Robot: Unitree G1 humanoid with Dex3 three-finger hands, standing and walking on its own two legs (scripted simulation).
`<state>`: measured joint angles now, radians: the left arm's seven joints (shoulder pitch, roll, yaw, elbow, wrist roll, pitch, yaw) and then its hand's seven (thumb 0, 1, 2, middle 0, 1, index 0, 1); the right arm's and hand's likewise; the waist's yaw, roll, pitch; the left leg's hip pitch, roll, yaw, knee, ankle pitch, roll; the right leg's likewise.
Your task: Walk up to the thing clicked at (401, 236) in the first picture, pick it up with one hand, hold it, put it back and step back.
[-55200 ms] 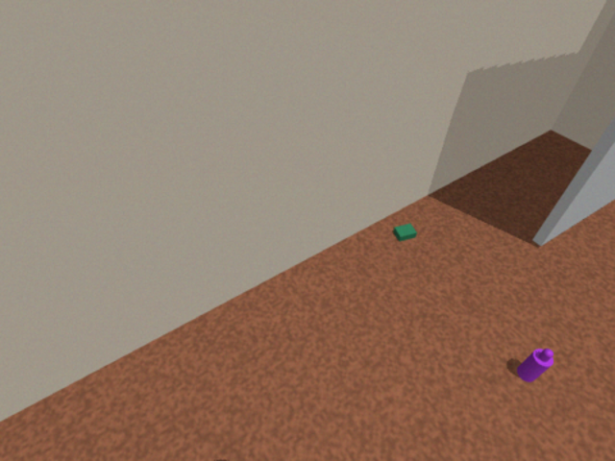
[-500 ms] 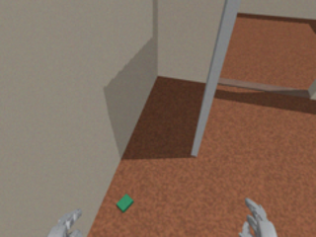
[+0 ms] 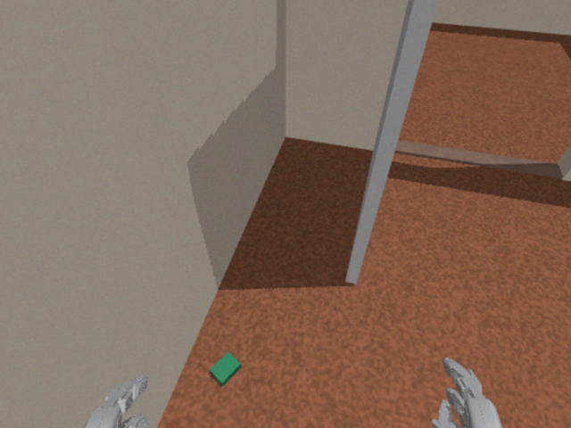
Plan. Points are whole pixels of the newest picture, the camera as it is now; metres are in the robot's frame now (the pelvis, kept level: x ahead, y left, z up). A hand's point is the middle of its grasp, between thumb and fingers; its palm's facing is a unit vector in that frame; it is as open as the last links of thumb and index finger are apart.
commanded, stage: home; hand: left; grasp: from above
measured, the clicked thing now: (225, 368) +0.47 +0.19 -0.70
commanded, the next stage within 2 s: stand in 0.62 s
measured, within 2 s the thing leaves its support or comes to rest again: neither
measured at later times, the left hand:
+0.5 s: hand out of the picture +0.16 +0.18 -0.05, palm faces +0.04 -0.98 -0.21, open 7.4 cm
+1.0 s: hand out of the picture +0.11 +0.23 -0.10, palm faces +0.03 -0.94 -0.34, open 7.4 cm
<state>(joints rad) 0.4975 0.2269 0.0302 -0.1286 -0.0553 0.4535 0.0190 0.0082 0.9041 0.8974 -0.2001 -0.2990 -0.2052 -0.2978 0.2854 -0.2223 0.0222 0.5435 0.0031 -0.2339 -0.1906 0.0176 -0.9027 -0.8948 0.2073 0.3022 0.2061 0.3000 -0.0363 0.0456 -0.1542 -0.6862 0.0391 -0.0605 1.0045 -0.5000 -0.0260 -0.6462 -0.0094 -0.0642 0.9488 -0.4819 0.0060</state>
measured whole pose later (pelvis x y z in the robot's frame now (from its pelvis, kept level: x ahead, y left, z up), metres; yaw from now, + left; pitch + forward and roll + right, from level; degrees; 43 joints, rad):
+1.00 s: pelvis -0.01 +0.00 +0.03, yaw +1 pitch +1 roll +0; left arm 0.22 0.29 0.04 0.68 0.05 0.06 0.03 0.01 0.90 0.90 -0.20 -0.30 -0.21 -0.30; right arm 0.18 -0.29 -0.05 0.87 -0.06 -0.03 -0.01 0.01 -0.90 -0.89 0.21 0.30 0.21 0.30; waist 0.03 -0.01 0.04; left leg -0.40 0.00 -0.03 0.76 -0.39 -0.01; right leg -0.39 -0.05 -0.04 0.77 -0.40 0.01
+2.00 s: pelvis -0.01 -0.01 +0.07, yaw +2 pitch -3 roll +0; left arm 0.15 0.31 0.03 1.16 0.02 0.00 0.01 0.00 0.90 0.90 -0.20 -0.30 -0.21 -0.30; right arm 0.14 -0.32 -0.03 1.15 -0.03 0.01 -0.01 0.01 -0.91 -0.90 0.21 0.30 0.20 0.30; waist 0.01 0.02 0.07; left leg -0.13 0.02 -0.05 0.36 -0.18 -0.03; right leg -0.10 -0.03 -0.07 0.35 -0.19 0.01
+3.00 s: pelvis +0.01 -0.02 +0.07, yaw +1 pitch -2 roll +0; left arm 0.09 0.32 0.03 1.15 0.01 -0.01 0.00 0.00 0.90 0.90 -0.20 -0.30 -0.21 -0.30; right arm 0.10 -0.34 0.00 1.14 -0.02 -0.01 -0.01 0.01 -0.91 -0.90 0.21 0.30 0.20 0.30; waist 0.01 0.02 0.05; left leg -0.09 0.03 -0.05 0.32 -0.19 -0.04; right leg -0.08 -0.01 -0.07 0.33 -0.21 -0.01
